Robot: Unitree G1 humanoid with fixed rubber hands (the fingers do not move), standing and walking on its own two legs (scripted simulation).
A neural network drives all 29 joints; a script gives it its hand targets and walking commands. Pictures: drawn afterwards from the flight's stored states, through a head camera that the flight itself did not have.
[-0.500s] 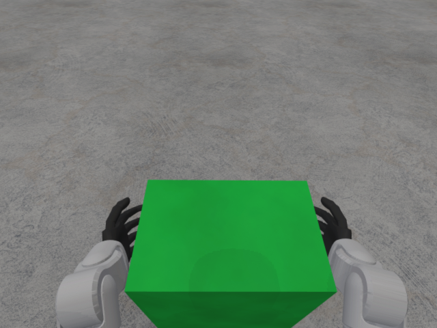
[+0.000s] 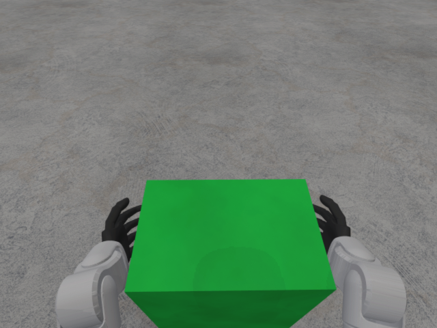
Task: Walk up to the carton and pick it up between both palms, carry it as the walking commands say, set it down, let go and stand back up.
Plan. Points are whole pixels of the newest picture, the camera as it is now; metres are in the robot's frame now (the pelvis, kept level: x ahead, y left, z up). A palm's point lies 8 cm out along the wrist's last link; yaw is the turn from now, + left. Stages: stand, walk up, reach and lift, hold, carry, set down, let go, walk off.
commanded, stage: carry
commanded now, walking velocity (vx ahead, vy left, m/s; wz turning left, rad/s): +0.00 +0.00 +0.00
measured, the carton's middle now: (225, 262) +0.24 +0.00 +0.02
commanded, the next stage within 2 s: none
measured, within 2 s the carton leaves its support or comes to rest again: neither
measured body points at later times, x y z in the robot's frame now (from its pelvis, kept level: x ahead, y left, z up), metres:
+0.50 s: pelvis +0.03 -0.02 +0.00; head +0.01 -0.02 +0.45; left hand +0.28 +0.16 +0.08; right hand +0.28 -0.19 +0.08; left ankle +0.06 +0.11 -0.73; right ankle +0.00 -0.09 -0.73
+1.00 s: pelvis +0.04 -0.02 +0.00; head +0.02 -0.02 +0.45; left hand +0.29 +0.15 +0.08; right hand +0.29 -0.20 +0.08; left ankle +0.06 +0.11 -0.73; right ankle +0.00 -0.09 -0.73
